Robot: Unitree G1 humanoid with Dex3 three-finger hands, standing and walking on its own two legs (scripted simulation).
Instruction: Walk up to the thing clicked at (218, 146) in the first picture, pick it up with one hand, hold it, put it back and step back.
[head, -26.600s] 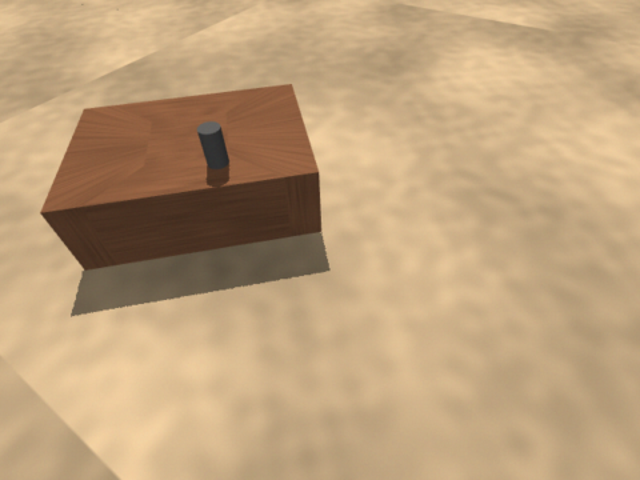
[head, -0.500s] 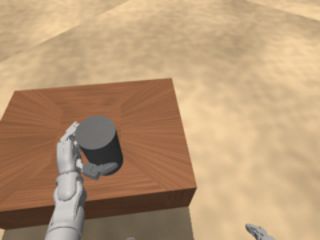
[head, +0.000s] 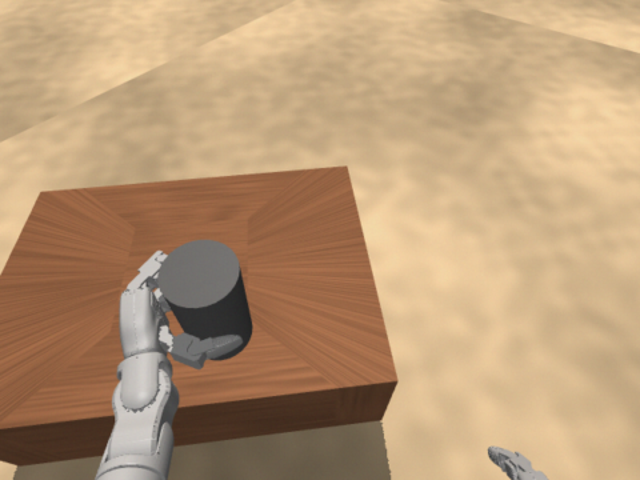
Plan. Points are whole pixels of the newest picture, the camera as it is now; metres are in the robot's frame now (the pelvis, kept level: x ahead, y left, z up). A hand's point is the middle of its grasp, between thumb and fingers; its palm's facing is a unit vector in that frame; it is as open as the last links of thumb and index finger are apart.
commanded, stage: hold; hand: left
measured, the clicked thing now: (211, 304) +0.34 +0.14 +0.04
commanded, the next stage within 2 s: none
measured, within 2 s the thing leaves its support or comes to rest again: neither
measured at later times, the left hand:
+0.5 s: hand (199, 312) +0.33 +0.16 +0.04, palm faces +0.22 -0.98 -0.03, open 11.6 cm
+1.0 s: hand (197, 310) +0.34 +0.16 +0.04, palm faces +0.21 -0.98 -0.05, open 11.6 cm
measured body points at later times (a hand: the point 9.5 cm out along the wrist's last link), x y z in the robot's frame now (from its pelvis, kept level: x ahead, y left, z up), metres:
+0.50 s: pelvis -0.01 -0.01 +0.00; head +0.04 -0.01 +0.45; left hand +0.32 +0.21 +0.05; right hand +0.12 -0.25 -0.11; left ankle +0.03 +0.13 -0.70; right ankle -0.03 -0.13 -0.70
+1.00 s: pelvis +0.00 -0.01 +0.00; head +0.04 -0.01 +0.45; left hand +0.32 +0.21 +0.05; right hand +0.12 -0.25 -0.11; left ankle +0.03 +0.13 -0.70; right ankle -0.03 -0.13 -0.70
